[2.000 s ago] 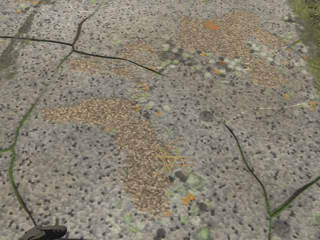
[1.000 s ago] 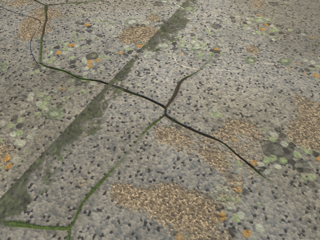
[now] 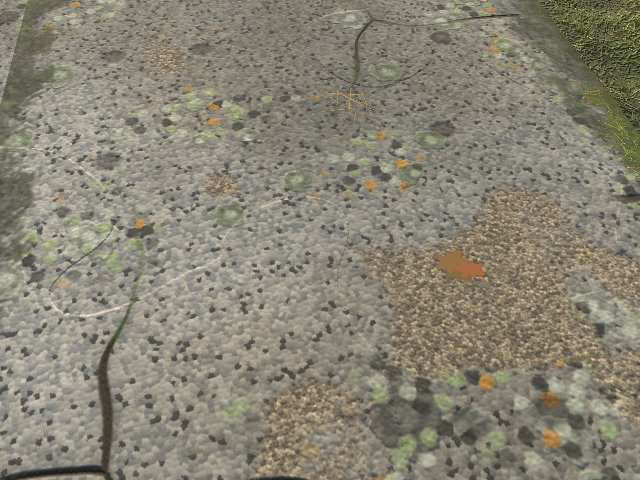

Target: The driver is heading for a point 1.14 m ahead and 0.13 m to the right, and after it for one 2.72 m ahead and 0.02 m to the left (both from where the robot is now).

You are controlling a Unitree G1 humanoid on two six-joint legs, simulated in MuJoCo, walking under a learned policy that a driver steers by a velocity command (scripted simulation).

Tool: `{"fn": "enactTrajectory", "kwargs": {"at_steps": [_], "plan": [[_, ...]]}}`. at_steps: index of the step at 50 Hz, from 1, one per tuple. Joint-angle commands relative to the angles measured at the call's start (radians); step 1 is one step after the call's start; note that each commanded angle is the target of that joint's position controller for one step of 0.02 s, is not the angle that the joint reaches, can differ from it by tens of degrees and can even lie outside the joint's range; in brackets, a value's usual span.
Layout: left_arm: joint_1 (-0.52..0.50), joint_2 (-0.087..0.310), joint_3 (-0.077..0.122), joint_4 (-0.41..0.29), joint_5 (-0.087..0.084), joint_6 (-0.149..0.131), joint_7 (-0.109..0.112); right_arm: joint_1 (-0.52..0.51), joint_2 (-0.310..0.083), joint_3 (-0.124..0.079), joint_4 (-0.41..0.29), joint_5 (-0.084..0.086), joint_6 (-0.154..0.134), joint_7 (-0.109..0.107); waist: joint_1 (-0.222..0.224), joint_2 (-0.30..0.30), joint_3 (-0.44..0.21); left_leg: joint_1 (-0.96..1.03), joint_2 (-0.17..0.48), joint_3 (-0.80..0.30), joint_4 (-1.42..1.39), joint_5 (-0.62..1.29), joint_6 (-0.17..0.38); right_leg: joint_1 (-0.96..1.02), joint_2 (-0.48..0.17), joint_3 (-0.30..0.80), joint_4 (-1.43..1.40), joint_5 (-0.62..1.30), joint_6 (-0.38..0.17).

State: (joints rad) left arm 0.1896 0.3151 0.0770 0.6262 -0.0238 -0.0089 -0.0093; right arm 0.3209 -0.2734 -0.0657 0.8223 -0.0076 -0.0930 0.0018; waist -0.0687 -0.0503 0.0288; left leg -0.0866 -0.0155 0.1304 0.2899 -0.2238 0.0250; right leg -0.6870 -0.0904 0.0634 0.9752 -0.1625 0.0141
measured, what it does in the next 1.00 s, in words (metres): walks ahead, turning right: right foot, then left foot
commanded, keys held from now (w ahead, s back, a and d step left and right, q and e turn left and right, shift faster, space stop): w+e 0.28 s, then e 0.08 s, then no key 0.64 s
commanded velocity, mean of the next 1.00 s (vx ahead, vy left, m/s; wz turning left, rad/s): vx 0.25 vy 0.00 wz -0.35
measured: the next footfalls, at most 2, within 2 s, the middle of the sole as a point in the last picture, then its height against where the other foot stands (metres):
right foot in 0.22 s outside the picture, level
left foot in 0.66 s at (312, 459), level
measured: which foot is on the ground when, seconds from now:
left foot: down 0.00-0.22, up 0.24-0.64, down 0.66-1.00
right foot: up 0.00-0.20, down 0.22-0.70, up 0.72-0.88, down 0.90-1.00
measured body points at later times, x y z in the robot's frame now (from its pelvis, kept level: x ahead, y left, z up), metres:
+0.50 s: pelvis +0.26 -0.07 +0.00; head +0.30 -0.10 +0.45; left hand +0.43 +0.18 -0.10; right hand +0.37 -0.38 -0.10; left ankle +0.43 +0.07 -0.68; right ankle +0.24 -0.14 -0.74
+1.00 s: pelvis +0.38 -0.08 -0.01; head +0.39 -0.09 +0.44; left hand +0.54 +0.15 -0.14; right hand +0.44 -0.35 -0.13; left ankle +0.49 +0.01 -0.74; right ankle +0.31 -0.20 -0.75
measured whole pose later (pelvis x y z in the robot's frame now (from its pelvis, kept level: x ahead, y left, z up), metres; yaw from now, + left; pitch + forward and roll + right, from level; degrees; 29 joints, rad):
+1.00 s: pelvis +0.38 -0.08 -0.01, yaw -20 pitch +0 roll +0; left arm 0.27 0.25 0.05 0.83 0.02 0.04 0.03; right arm 0.12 -0.22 -0.01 0.82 -0.02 -0.01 0.01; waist 0.00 0.01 0.03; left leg -0.35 -0.01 0.00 0.51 -0.16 0.00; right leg -0.21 -0.01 0.06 0.56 -0.34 0.03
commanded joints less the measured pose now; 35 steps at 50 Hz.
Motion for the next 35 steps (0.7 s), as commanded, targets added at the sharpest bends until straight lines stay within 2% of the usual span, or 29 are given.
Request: {"fn": "enactTrajectory", "kwargs": {"at_steps": [1, 4, 6, 8, 9, 10, 11, 12, 13, 14, 15, 16, 17, 18, 20, 22, 24, 26, 29, 31, 32, 33, 34, 35], "plan": [[-0.068, 0.017, -0.004, -0.079, 0.001, -0.019, -0.017, -0.075, -0.169, -0.036, -0.063, 0.004, -0.010, -0.007, 0.009, 0.115, 0.015, 0.027, 0.258, -0.094, -0.134, 0.274, 0.141, -0.019, -0.017, -0.015, -0.147, 0.148, -0.004], [-0.156, 0.005, -0.011, -0.108, -0.001, -0.024, -0.036, -0.032, -0.192, -0.041, -0.036, 0.015, 0.003, -0.008, -0.021, 0.107, 0.044, 0.074, 0.271, -0.035, -0.125, 0.294, 0.124, 0.008, -0.001, -0.065, -0.266, 0.173, -0.025], [-0.185, 0.015, -0.007, -0.127, -0.003, -0.023, -0.046, -0.018, -0.210, -0.047, -0.023, 0.026, 0.014, -0.007, -0.018, 0.112, 0.057, 0.128, 0.292, -0.009, -0.097, 0.374, 0.111, 0.020, 0.013, -0.091, -0.315, 0.120, -0.051], [-0.157, 0.046, 0.008, -0.134, 0.003, -0.019, -0.051, -0.025, -0.240, -0.056, -0.022, 0.036, 0.026, -0.011, 0.021, 0.139, 0.023, 0.170, 0.297, 0.031, 0.009, 0.678, 0.091, 0.110, 0.065, -0.139, -0.340, 0.021, -0.092], [-0.097, 0.072, 0.023, -0.124, 0.006, -0.014, -0.049, -0.029, -0.256, -0.062, -0.023, 0.042, 0.032, -0.016, 0.063, 0.155, -0.022, 0.178, 0.292, 0.051, 0.116, 0.848, 0.081, 0.201, 0.104, -0.166, -0.346, -0.027, -0.117], [0.040, 0.111, 0.048, -0.089, 0.005, -0.010, -0.043, -0.044, -0.258, -0.062, -0.027, 0.046, 0.039, -0.019, 0.146, 0.141, -0.094, 0.135, 0.269, 0.079, 0.297, 0.919, 0.060, 0.385, 0.147, -0.183, -0.400, 0.005, -0.151], [0.220, 0.172, 0.081, -0.040, 0.002, -0.001, -0.026, -0.037, -0.227, -0.049, -0.035, 0.036, 0.037, -0.024, 0.231, 0.093, -0.182, -0.052, 0.233, 0.088, 0.556, 0.764, 0.022, 0.682, 0.140, -0.112, -0.432, 0.047, -0.193], [0.235, 0.292, 0.100, -0.033, -0.009, -0.001, -0.009, 0.037, -0.086, -0.004, -0.090, -0.017, 0.022, -0.013, 0.141, -0.193, -0.247, -0.508, 0.074, 0.069, 0.932, -0.141, -0.041, 1.030, -0.128, 0.381, -0.465, -0.022, -0.343], [0.250, 0.259, 0.081, -0.074, -0.003, -0.022, -0.017, -0.006, -0.115, 0.005, -0.114, 0.002, -0.017, 0.000, 0.169, -0.159, -0.434, -0.660, -0.020, -0.185, 1.112, -0.386, -0.045, 1.125, -0.251, 0.795, -0.640, -0.208, -0.457], [0.225, 0.187, 0.059, -0.059, 0.006, -0.038, -0.024, -0.119, -0.186, -0.015, -0.143, 0.044, -0.037, 0.011, 0.198, -0.072, -0.311, -0.753, 0.038, -0.231, 1.116, -0.289, -0.028, 1.054, -0.222, 0.665, -0.678, -0.184, -0.392], [0.167, 0.165, 0.050, -0.059, 0.009, -0.046, -0.023, -0.151, -0.176, -0.008, -0.157, 0.044, -0.049, 0.009, 0.160, -0.034, -0.190, -0.735, 0.071, -0.217, 1.038, -0.206, -0.018, 0.898, -0.183, 0.528, -0.676, -0.025, -0.357], [0.087, 0.140, 0.041, -0.069, 0.012, -0.048, -0.021, -0.146, -0.171, -0.010, -0.142, 0.018, -0.049, 0.000, 0.107, 0.031, -0.123, -0.671, 0.104, -0.215, 0.957, -0.160, -0.029, 0.750, -0.141, 0.415, -0.663, 0.183, -0.324], [0.036, 0.118, 0.033, -0.084, 0.020, -0.047, -0.017, -0.127, -0.187, -0.018, -0.132, 0.000, -0.038, -0.005, 0.069, 0.024, -0.099, -0.590, 0.125, -0.215, 0.907, -0.141, -0.041, 0.640, -0.113, 0.330, -0.662, 0.374, -0.310], [0.012, 0.119, 0.031, -0.090, 0.027, -0.045, -0.011, -0.111, -0.187, -0.020, -0.129, -0.005, -0.022, -0.006, 0.046, 0.013, -0.095, -0.532, 0.124, -0.211, 0.884, -0.135, -0.055, 0.566, -0.099, 0.294, -0.668, 0.486, -0.309], [0.005, 0.123, 0.031, -0.072, 0.027, -0.047, 0.000, -0.078, -0.148, -0.011, -0.111, -0.008, 0.004, -0.008, 0.027, 0.023, -0.105, -0.480, 0.113, -0.180, 0.805, -0.104, -0.088, 0.484, -0.084, 0.210, -0.669, 0.651, -0.310], [0.020, 0.136, 0.033, -0.047, 0.024, -0.041, 0.015, -0.107, -0.111, 0.003, -0.114, -0.010, 0.016, -0.011, 0.036, 0.007, -0.106, -0.460, 0.090, -0.161, 0.681, -0.013, -0.107, 0.443, -0.050, 0.138, -0.662, 0.699, -0.289], [0.029, 0.129, 0.028, -0.027, 0.017, -0.028, 0.026, -0.159, -0.088, 0.015, -0.120, -0.008, 0.019, -0.006, 0.059, -0.019, -0.119, -0.406, 0.069, -0.151, 0.535, 0.134, -0.108, 0.427, -0.005, 0.080, -0.645, 0.650, -0.247], [0.058, 0.124, 0.025, -0.004, 0.017, -0.018, 0.033, -0.217, -0.088, 0.018, -0.128, -0.001, 0.016, 0.005, 0.093, -0.033, -0.128, -0.365, 0.049, -0.154, 0.418, 0.261, -0.100, 0.447, -0.006, 0.086, -0.636, 0.568, -0.223], [0.075, 0.114, 0.016, 0.024, 0.022, -0.014, 0.030, -0.256, -0.112, 0.010, -0.139, -0.001, 0.014, 0.017, 0.110, -0.041, -0.114, -0.354, 0.042, -0.178, 0.325, 0.255, -0.074, 0.507, -0.050, 0.146, -0.594, 0.480, -0.216], [0.068, 0.101, 0.010, 0.039, 0.023, -0.014, 0.028, -0.244, -0.133, -0.001, -0.140, -0.011, 0.008, 0.020, 0.095, -0.048, -0.102, -0.331, 0.038, -0.182, 0.257, 0.207, -0.039, 0.543, -0.067, 0.192, -0.530, 0.442, -0.202], [0.050, 0.088, 0.004, 0.045, 0.019, -0.014, 0.028, -0.212, -0.129, -0.003, -0.129, -0.016, 0.002, 0.021, 0.067, -0.045, -0.099, -0.273, 0.034, -0.171, 0.181, 0.264, -0.018, 0.540, -0.048, 0.193, -0.485, 0.406, -0.181], [0.072, 0.066, -0.003, 0.052, 0.025, -0.018, 0.027, -0.195, -0.146, -0.007, -0.125, -0.027, -0.004, 0.017, 0.064, -0.010, -0.111, -0.175, 0.071, -0.196, 0.127, 0.504, 0.009, 0.518, 0.005, 0.177, -0.429, 0.343, -0.142], [0.153, 0.038, -0.012, 0.052, 0.048, -0.028, 0.025, -0.198, -0.196, -0.011, -0.143, -0.044, -0.007, 0.010, 0.114, 0.100, -0.177, -0.008, 0.198, -0.304, 0.187, 0.866, 0.071, 0.437, 0.083, 0.148, -0.333, 0.132, -0.092], [0.255, 0.017, -0.021, 0.086, 0.038, -0.026, 0.030, -0.174, -0.146, 0.000, -0.133, -0.048, 0.008, 0.005, 0.119, 0.218, -0.276, 0.133, 0.313, -0.429, 0.215, 0.948, 0.216, 0.349, 0.132, 0.103, -0.220, -0.176, -0.029]]}}
Keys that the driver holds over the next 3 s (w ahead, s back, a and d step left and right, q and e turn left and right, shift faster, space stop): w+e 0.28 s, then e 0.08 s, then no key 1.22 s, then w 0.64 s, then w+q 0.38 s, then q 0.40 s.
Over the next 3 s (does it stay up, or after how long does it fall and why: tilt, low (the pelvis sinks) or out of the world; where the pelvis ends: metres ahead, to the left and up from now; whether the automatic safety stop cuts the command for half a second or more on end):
stays up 0.96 -0.25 -0.01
